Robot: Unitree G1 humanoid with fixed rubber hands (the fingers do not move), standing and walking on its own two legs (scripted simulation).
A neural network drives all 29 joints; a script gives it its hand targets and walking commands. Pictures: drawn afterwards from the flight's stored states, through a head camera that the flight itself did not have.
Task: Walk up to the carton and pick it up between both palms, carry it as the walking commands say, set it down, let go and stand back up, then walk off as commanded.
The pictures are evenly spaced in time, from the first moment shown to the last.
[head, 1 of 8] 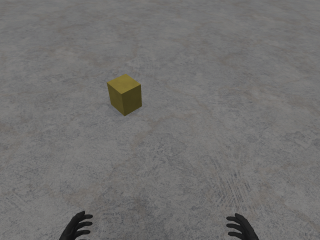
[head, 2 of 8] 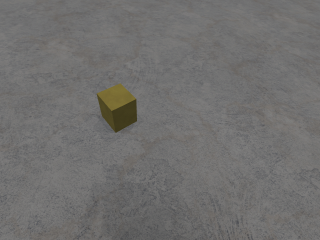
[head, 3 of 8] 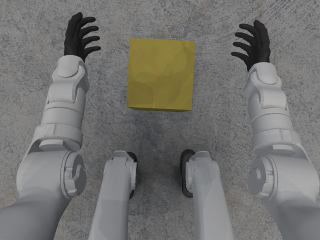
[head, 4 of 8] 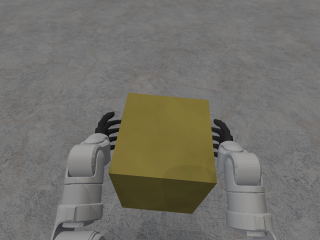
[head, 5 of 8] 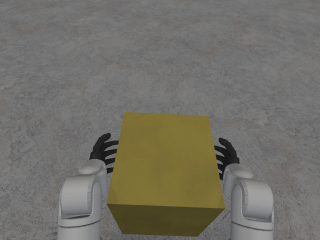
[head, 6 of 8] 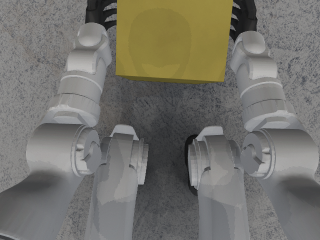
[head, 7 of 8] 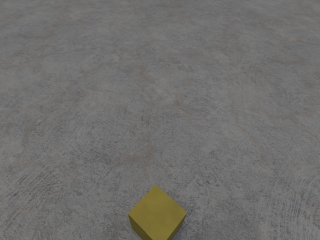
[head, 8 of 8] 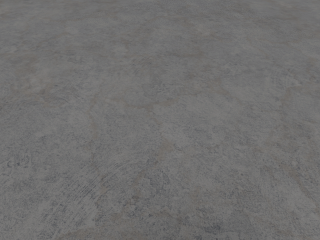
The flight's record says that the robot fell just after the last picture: no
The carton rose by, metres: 0.69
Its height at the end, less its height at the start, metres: +0.00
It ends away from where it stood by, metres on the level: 2.91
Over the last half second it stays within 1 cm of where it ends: yes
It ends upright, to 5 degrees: yes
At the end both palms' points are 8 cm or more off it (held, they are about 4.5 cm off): yes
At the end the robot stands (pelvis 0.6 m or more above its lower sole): yes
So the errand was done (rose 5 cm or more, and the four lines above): yes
